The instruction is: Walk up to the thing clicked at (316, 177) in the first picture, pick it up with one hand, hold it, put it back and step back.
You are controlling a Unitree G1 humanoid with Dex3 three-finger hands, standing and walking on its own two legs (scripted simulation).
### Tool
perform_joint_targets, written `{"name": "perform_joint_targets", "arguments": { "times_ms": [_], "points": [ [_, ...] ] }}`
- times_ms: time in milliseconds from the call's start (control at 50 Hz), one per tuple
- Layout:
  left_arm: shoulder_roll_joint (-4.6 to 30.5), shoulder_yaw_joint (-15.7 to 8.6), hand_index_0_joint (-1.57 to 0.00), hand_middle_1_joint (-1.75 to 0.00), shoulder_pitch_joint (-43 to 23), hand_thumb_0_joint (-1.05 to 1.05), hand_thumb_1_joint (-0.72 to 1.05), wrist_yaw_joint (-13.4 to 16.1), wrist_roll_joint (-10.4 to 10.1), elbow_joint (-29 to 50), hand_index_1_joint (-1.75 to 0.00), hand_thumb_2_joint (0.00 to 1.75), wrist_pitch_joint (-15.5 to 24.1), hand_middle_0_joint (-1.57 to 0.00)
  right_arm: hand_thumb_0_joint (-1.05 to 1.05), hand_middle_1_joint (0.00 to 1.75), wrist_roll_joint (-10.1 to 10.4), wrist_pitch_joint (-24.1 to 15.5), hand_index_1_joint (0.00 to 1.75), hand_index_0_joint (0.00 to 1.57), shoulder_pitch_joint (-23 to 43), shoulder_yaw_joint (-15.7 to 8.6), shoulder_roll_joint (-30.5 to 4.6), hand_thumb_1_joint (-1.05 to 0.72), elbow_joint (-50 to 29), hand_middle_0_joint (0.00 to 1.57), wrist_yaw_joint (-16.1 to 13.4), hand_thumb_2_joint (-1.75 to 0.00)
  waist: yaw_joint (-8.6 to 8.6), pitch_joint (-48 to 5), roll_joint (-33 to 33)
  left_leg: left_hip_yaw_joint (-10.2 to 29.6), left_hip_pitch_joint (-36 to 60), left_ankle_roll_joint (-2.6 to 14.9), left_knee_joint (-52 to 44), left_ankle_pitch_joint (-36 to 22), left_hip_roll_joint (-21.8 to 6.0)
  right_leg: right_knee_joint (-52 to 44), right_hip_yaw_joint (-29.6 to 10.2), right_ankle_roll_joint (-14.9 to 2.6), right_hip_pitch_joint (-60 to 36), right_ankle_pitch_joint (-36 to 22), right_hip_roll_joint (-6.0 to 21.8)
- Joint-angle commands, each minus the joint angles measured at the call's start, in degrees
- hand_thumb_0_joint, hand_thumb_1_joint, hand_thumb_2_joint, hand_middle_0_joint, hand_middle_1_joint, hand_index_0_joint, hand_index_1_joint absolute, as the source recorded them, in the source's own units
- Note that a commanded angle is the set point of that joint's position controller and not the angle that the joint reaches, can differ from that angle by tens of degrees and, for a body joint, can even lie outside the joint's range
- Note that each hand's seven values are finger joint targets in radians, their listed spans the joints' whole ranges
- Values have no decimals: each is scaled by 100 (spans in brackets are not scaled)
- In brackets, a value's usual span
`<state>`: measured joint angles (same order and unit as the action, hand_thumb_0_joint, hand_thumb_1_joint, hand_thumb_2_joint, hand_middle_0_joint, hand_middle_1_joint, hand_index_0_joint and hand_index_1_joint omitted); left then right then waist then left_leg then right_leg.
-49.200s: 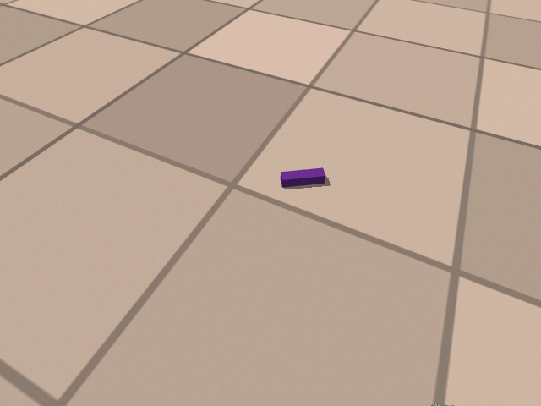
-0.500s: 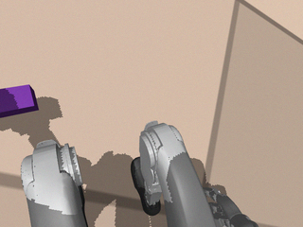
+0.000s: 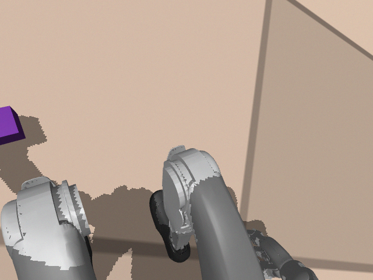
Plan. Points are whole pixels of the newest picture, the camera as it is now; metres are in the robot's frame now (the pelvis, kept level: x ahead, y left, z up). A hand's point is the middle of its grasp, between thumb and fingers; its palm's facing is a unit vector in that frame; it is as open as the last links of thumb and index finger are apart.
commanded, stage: rest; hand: left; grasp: from above
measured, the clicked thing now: out of the picture +0.41 +0.35 -0.26
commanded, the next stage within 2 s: open in 0.44 s
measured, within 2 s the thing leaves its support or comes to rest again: neither
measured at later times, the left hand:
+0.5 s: hand out of the picture +0.41 +0.35 -0.24, palm faces -0.44 -0.16 -0.88, open 9.0 cm
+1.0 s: hand out of the picture +0.41 +0.35 -0.24, palm faces -0.42 -0.17 -0.89, open 11.6 cm
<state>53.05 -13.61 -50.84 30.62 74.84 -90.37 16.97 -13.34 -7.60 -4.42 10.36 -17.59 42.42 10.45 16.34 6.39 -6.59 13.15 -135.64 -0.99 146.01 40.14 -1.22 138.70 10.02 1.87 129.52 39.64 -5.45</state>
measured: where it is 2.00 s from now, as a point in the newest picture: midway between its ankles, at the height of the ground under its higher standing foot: (131, 255)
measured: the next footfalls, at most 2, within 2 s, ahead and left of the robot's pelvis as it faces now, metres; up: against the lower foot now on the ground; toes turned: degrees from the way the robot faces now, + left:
none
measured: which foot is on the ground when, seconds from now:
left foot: down 0.00-1.00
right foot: down 0.00-1.00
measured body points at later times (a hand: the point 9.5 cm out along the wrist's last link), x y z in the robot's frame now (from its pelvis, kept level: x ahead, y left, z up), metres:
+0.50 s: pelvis +0.00 +0.01 +0.00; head +0.26 +0.13 +0.34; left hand +0.42 +0.35 -0.19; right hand +0.08 -0.25 -0.07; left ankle +0.07 +0.13 -0.26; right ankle +0.10 -0.11 -0.26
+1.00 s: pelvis +0.00 +0.00 +0.00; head +0.26 +0.14 +0.34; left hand +0.43 +0.36 -0.19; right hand +0.07 -0.25 -0.06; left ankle +0.07 +0.13 -0.26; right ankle +0.10 -0.11 -0.26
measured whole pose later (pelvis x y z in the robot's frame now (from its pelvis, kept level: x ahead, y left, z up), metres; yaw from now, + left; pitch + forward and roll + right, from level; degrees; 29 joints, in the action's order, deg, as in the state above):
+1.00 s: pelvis +0.00 +0.00 +0.00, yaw -2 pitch +26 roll -14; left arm 58.2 -10.3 -54.2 36.5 73.5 -96.9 15.8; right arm -14.8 -14.4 -3.2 15.6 -19.2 41.2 14.1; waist 18.6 9.0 -9.0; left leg 15.3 -134.0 -0.8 147.0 40.9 -1.4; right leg 137.7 11.7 2.6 127.1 39.4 -6.2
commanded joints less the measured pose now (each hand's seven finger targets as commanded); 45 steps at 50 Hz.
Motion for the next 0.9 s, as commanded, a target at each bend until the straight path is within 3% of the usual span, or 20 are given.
{"name": "perform_joint_targets", "arguments": {
  "times_ms": [0, 20, 60, 80, 100, 140, 180, 220, 260, 360, 420, 520, 560, 580, 620, 640, 680, 780, 840, 880],
  "points": [
    [1877, -134, -117, -65, -1586, 0, 89, 523, -73, 867, -61, 70, 127, -113, 0, 30, -45, -48, 30, 20, -972, -451, -1749, -89, 38, 20, -65, -89, 16, -3977, 2765, -639, 3007, 144, -1309, -1251, -116, -1236, 458, -366, -1887, -1445, -131],
    [1782, -34, -117, -67, -1535, 0, 88, 559, -40, 730, -62, 71, 115, -112, 0, 30, -44, -55, 30, 20, -968, -411, -1682, -89, 90, 20, -50, -89, 16, -4000, 2788, -624, 3096, 146, -1323, -1284, -131, -1196, 454, -341, -1907, -1532, -147],
    [1958, -111, -116, -69, -1663, 0, 89, 667, 37, 769, -63, 71, 94, -111, 0, 30, -92, -104, 30, 20, -1007, -394, -1721, -89, 87, 20, -18, -89, 83, -4036, 2854, -626, 3123, 155, -1272, -1365, -138, -1162, 446, -320, -1948, -1662, -151],
    [1773, -30, -116, -70, -1466, 0, 90, 710, -22, 520, -64, 71, 60, -111, 0, 30, -77, -114, 30, 20, -903, -367, -1684, -89, 111, 20, -12, -89, 12, -3945, 2820, -618, 3033, 157, -1330, -1221, -139, -1197, 444, -324, -1886, -1527, -165],
    [1995, -95, -118, -70, -1716, 0, 91, 771, 19, 696, -64, 72, 64, -112, 0, 30, -122, -146, 30, 20, -939, -357, -1713, -89, 126, 20, 13, -89, 116, -3915, 2878, -626, 3009, 167, -1253, -1247, -152, -1184, 438, -309, -1910, -1596, -170],
    [1788, 108, -116, -70, -1733, 0, 89, 788, 54, 433, -64, 71, -6, -110, 0, 30, -123, -223, 30, 20, -953, -333, -1736, -89, 158, 20, 55, -89, 197, -3683, 2832, -599, 3010, 151, -1277, -1119, -161, -1156, 480, -330, -1720, -1436, -164],
    [1865, 6, -116, -72, -1624, 0, 89, 866, 3, 389, -65, 70, -40, -110, 0, 30, -117, -241, 30, 20, -896, -316, -1742, -89, 170, 20, 62, -89, 94, -3802, 2885, -574, 3005, 148, -1341, -1162, -164, -1189, 487, -335, -1835, -1481, -192],
    [1754, 167, -115, -72, -1697, 0, 88, 876, -4, 276, -66, 73, -113, -109, 0, 30, -137, -318, 30, 20, -953, -284, -1780, -89, 136, 20, 106, -89, 213, -3662, 2773, -573, 2961, 166, -1282, -1170, -161, -1183, 518, -306, -1788, -1517, -174],
    [1728, 206, -116, -72, -1590, 0, 88, 899, -37, 49, -66, 73, -163, -110, 0, 30, -117, -356, 30, 20, -855, -264, -1799, -89, 131, 20, 125, -90, 173, -3608, 2871, -523, 2989, 132, -1397, -1094, -158, -1128, 559, -339, -1665, -1425, -174],
    [1835, 341, -113, -73, -1922, 0, 84, 885, -45, 186, -67, 74, -165, -108, 0, 30, -101, -456, 30, 20, -877, -210, -1858, -89, 16, 20, 184, -90, 332, -3623, 2768, -488, 2944, 176, -1264, -1178, -196, -1183, 551, -296, -1827, -1582, -186],
    [1686, 404, -110, -74, -1735, 0, 81, 916, -125, -217, -67, 71, -188, -104, 0, 30, -77, -517, 30, 20, -889, -163, -1867, -89, 73, 20, 222, -90, 291, -3442, 2666, -462, 2841, 159, -1337, -1081, -179, -1187, 565, -306, -1774, -1459, -167],
    [1774, 496, -106, -73, -1840, 0, 75, 932, -154, -174, -66, 66, -160, -99, 0, 30, -57, -576, 30, 20, -876, -86, -1884, -89, -2, 20, 243, -90, 306, -3431, 2673, -437, 2831, 178, -1349, -1037, -201, -1250, 570, -300, -1844, -1440, -200],
    [1803, 532, -90, -77, -1941, 0, 59, 913, -128, -80, -72, 73, -155, -83, 0, 30, -61, -624, 30, 20, -915, -97, -1912, -89, -44, 20, 275, -90, 365, -3462, 2686, -428, 2913, 166, -1316, -1050, -209, -1208, 563, -295, -1907, -1473, -185],
    [1865, 447, -82, -78, -1863, 0, 51, 943, -154, -97, -72, 73, -154, -76, 0, 30, -44, -611, 30, 20, -880, -83, -1898, -89, -18, 20, 268, -90, 279, -3536, 2673, -436, 2903, 170, -1330, -1129, -227, -1261, 547, -296, -1989, -1524, -224],
    [1763, 523, -72, -78, -1890, 0, 35, 943, -225, -131, -72, 69, -148, -66, 0, 30, -42, -627, 30, 20, -906, -46, -1909, -89, -27, 20, 274, -89, 352, -3459, 2685, -419, 2879, 163, -1338, -1157, -218, -1258, 585, -284, -1971, -1558, -200],
    [1864, 414, -66, -79, -1896, 0, 27, 965, -228, -41, -73, 72, -120, -61, 0, 30, -72, -631, 30, 20, -915, -48, -1933, -89, -31, 20, 270, -89, 354, -3545, 2684, -401, 2966, 155, -1364, -1216, -225, -1270, 588, -285, -2062, -1605, -207],
    [1837, 455, -58, -81, -1782, 0, 13, 973, -237, -172, -76, 72, -132, -52, 0, 30, -31, -621, 30, 20, -861, -41, -1922, -89, -24, 20, 263, -90, 305, -3474, 2736, -386, 2937, 134, -1415, -1180, -223, -1232, 595, -302, -1990, -1574, -208],
    [1954, 403, -41, -87, -1857, 0, -9, 938, -284, -18, -83, 77, -102, -37, 0, 30, -58, -640, 30, 20, -841, -16, -1951, -89, -40, 20, 268, -90, 319, -3445, 2814, -395, 2924, 138, -1425, -1034, -219, -1270, 612, -304, -1980, -1418, -192],
    [2034, 411, -34, -92, -1932, 0, -17, 880, -204, 51, -88, 81, -94, -30, 0, 30, -99, -684, 30, 20, -850, -32, -2016, -89, -88, 20, 300, -90, 417, -3401, 2891, -365, 3046, 120, -1364, -1075, -230, -1197, 634, -299, -1938, -1484, -163],
    [1944, 429, -29, -95, -1828, 0, -23, 857, -277, 24, -92, 86, -99, -25, 0, 30, -81, -692, 30, 20, -838, -33, -1982, -89, -6, 20, 301, -90, 353, -3493, 2958, -381, 3105, 103, -1394, -1219, -235, -1237, 615, -300, -2032, -1591, -191]
  ]
}}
